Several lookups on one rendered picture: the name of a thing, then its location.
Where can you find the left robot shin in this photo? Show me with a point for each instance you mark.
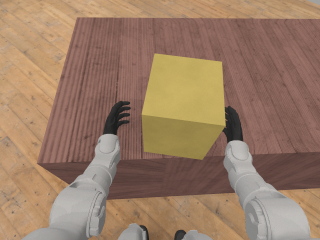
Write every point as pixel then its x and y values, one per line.
pixel 134 225

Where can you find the carton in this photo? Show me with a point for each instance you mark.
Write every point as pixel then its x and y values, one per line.
pixel 184 109

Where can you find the left robot upper arm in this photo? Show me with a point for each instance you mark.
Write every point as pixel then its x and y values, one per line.
pixel 78 214

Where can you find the right robot hand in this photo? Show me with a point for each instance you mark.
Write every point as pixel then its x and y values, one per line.
pixel 233 130

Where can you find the left robot hand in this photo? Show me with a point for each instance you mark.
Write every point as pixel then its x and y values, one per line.
pixel 112 122

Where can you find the left robot forearm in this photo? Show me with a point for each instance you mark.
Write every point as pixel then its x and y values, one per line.
pixel 101 171

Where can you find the right robot forearm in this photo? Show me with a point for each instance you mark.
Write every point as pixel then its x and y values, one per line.
pixel 243 177

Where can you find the robot right foot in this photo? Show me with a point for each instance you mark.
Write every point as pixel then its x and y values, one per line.
pixel 179 235

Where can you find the right robot upper arm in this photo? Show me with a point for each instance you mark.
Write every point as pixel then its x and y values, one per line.
pixel 275 219

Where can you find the pedestal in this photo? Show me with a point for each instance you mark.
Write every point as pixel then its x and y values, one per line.
pixel 271 78

